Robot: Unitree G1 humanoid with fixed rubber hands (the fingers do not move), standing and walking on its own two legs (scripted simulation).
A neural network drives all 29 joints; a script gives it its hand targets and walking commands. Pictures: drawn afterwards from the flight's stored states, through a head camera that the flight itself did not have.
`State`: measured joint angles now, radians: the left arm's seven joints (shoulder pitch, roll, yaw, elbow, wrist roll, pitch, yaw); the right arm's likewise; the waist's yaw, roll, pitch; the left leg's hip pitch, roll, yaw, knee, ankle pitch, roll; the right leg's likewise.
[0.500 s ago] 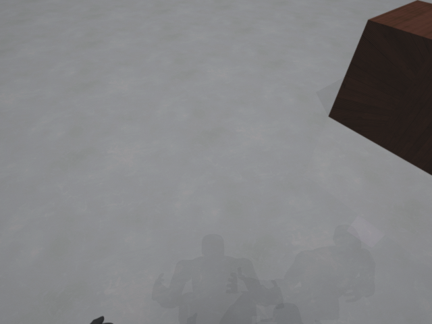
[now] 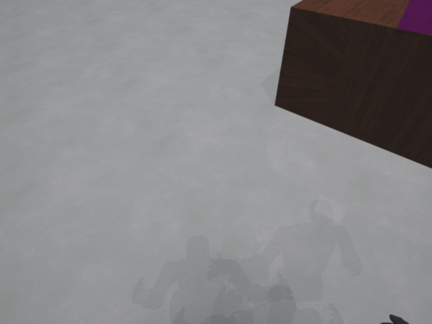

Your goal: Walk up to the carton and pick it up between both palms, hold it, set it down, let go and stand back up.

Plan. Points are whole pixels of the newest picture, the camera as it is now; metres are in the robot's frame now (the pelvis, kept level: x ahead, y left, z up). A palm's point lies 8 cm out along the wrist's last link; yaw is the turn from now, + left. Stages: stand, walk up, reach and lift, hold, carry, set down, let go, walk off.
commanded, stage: walk up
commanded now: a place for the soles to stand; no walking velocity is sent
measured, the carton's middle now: out of the picture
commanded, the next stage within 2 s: none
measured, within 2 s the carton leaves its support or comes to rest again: neither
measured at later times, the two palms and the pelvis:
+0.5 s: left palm (101, 259) +0.30 +0.27 -0.08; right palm out of the picture +0.13 -0.34 -0.07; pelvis +0.13 +0.00 +0.02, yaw -13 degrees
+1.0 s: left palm (149, 191) +0.49 +0.20 -0.10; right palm (417, 287) +0.22 -0.37 -0.08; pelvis +0.28 -0.04 +0.01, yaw -23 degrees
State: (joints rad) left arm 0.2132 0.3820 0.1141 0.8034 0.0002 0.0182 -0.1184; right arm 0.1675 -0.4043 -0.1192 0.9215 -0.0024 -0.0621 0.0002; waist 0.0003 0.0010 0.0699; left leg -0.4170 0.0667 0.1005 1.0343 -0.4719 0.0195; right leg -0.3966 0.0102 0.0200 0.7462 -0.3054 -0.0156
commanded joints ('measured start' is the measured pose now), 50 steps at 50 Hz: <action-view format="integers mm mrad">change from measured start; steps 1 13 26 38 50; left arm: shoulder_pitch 15 -5 -64 90 18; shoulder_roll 270 256 191 312 251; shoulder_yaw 66 36 8 55 32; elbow -105 -48 -82 -60 -20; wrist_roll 29 39 30 19 20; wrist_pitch -27 -14 -46 -61 -37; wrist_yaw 23 7 7 52 27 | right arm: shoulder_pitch -45 35 68 -20 62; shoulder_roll -238 -306 -308 -253 -302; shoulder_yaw -36 -53 -45 -8 -47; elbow -124 -90 -124 -124 -66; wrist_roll -33 -25 -18 -22 -26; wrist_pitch -45 -83 -63 -58 -96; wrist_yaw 10 -32 4 24 -14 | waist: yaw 30 -25 -41 30 -27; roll -164 5 39 -92 33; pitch -97 -4 -101 -120 -12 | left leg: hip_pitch -135 313 492 -100 339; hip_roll -16 351 361 8 339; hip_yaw -83 -413 -17 -89 -250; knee -112 -915 -618 -85 -853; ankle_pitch -3 -246 509 -110 -71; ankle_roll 4 16 157 27 63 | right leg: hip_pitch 188 -376 -132 130 -363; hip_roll -149 -77 -109 -242 -105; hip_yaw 503 113 -55 461 101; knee -501 363 -102 -433 347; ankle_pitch -348 -9 73 -268 67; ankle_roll -196 21 -25 -253 20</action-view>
